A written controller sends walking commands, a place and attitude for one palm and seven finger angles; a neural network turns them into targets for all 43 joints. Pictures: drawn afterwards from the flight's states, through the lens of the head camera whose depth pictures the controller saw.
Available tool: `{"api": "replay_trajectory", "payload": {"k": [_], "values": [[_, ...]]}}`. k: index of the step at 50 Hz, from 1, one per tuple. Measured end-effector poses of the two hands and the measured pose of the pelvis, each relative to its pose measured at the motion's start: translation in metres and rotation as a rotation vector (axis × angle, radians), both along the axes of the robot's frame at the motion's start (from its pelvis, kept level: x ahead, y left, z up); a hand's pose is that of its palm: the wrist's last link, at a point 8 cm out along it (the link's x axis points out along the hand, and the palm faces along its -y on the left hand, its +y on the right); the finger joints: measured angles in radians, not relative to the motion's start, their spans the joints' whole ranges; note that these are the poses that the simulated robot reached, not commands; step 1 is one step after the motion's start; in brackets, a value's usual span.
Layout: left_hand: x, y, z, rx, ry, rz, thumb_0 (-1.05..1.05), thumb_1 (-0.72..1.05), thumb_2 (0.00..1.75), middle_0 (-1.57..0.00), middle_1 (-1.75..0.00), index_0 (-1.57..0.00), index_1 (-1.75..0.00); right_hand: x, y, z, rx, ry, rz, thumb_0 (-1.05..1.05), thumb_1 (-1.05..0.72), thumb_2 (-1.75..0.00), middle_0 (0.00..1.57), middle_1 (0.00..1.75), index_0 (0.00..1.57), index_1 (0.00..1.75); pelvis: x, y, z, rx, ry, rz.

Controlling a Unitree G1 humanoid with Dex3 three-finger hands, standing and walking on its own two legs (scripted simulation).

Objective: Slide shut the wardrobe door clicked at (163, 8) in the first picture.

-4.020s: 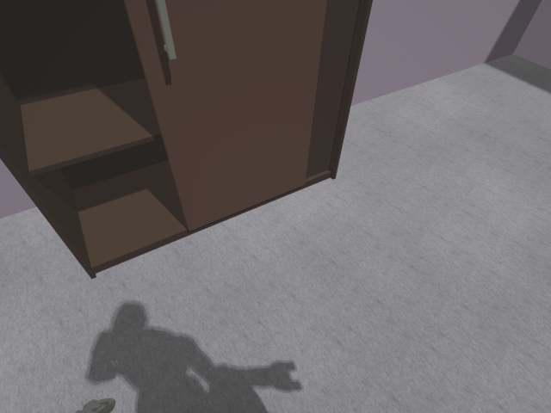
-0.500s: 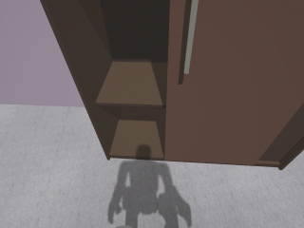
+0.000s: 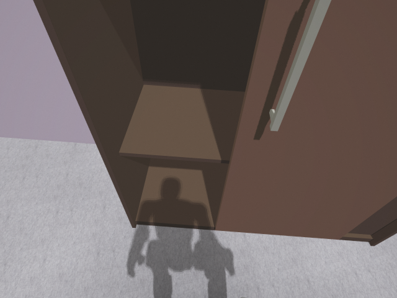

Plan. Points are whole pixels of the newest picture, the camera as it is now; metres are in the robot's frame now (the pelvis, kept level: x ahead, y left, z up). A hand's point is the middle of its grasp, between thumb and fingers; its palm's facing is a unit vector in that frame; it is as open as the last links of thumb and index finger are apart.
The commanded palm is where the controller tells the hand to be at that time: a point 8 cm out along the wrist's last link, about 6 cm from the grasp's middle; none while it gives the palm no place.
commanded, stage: come to a stop and stand still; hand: right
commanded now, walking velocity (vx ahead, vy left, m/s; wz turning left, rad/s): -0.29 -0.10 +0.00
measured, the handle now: (294, 64) +0.52 -0.14 +0.23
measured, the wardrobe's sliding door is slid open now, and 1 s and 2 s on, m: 0.41 0.41 0.41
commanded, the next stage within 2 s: look again from close up in 1.66 s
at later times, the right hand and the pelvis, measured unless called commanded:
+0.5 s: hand out of the picture +0.04 -0.18 -0.17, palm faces +0.01 +0.95 -0.32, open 7.4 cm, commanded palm none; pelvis +0.01 +0.03 -0.02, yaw +2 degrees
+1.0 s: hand out of the picture +0.05 -0.17 -0.17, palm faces -0.01 +0.97 -0.23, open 7.4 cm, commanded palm none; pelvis +0.01 +0.02 -0.01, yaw +1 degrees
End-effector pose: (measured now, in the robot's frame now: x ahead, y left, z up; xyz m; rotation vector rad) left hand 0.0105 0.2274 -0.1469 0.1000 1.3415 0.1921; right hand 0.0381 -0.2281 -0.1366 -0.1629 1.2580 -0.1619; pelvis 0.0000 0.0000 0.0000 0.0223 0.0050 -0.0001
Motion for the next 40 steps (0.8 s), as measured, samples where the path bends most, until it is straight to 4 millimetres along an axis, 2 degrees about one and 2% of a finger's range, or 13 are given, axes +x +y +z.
{"api": "replay_trajectory", "payload": {"k": [4,7,10,14,18,22,25,30,35,40], "values": [[0.066,0.005,0.009,0.047,-0.107,-0.05,0.01,0.93,0.9,-0.19,-0.3,-0.19,-0.3,-0.004,0.004,-0.01,0.039,0.064,-0.023,0.0,-0.93,-0.9,0.2,0.3,0.2,0.3,0.021,-0.005,-0.002,0.016,-0.012,0.01],[0.1,-0.003,0.012,0.065,-0.151,-0.076,0.01,0.92,0.9,-0.19,-0.3,-0.19,-0.3,-0.004,0.006,-0.022,0.07,0.108,-0.044,0.0,-0.92,-0.9,0.2,0.3,0.2,0.3,0.036,-0.011,-0.007,0.022,-0.028,0.013],[0.121,-0.015,0.017,0.059,-0.168,-0.098,0.0,0.92,0.9,-0.19,-0.3,-0.19,-0.3,-0.002,0.006,-0.026,0.079,0.135,-0.057,0.0,-0.91,-0.9,0.2,0.3,0.2,0.3,0.043,-0.012,-0.005,-0.009,-0.028,0.022],[0.132,-0.022,0.015,0.035,-0.175,-0.105,0.0,0.91,0.9,-0.2,-0.3,-0.2,-0.3,0.001,0.001,-0.02,0.057,0.152,-0.053,0.01,-0.91,-0.9,0.2,0.3,0.2,0.3,0.04,-0.011,-0.004,-0.023,-0.012,0.028],[0.126,-0.016,0.007,0.006,-0.169,-0.086,0.0,0.9,0.9,-0.2,-0.3,-0.2,-0.3,0.004,-0.007,-0.011,-0.001,0.142,-0.039,0.01,-0.91,-0.9,0.2,0.3,0.2,0.3,0.029,-0.002,-0.004,-0.023,-0.005,0.035],[0.107,0.004,-0.006,-0.019,-0.151,-0.063,0.0,0.9,0.9,-0.2,-0.3,-0.2,-0.3,0.005,-0.008,-0.002,-0.066,0.098,-0.03,0.01,-0.91,-0.9,0.2,0.3,0.2,0.3,0.018,0.013,-0.009,-0.034,-0.006,0.034],[0.089,0.024,-0.015,-0.034,-0.148,-0.046,0.0,0.9,0.9,-0.2,-0.3,-0.2,-0.3,0.0,0.0,-0.001,-0.109,0.063,0.004,0.01,-0.91,-0.9,0.2,0.3,0.2,0.3,0.011,0.025,-0.016,-0.032,-0.011,0.041],[0.056,0.047,-0.013,-0.018,-0.118,-0.031,0.01,0.9,0.9,-0.2,-0.3,-0.2,-0.3,0.0,0.018,0.007,-0.089,0.007,0.036,0.01,-0.9,-0.9,0.2,0.3,0.2,0.3,0.008,0.031,-0.012,-0.013,-0.026,0.017],[0.029,0.052,-0.004,0.008,-0.062,-0.046,0.01,0.91,0.9,-0.2,-0.3,-0.19,-0.3,0.007,0.023,0.007,-0.051,-0.039,0.03,0.01,-0.9,-0.9,0.2,0.3,0.2,0.3,0.006,0.032,-0.007,-0.024,-0.026,-0.002],[0.012,0.044,0.0,0.036,-0.028,-0.069,0.01,0.91,0.9,-0.19,-0.3,-0.19,-0.3,0.012,0.012,-0.004,-0.033,-0.037,0.013,0.01,-0.9,-0.89,0.2,0.3,0.2,0.3,0.004,0.026,-0.01,-0.031,-0.02,-0.007]]}}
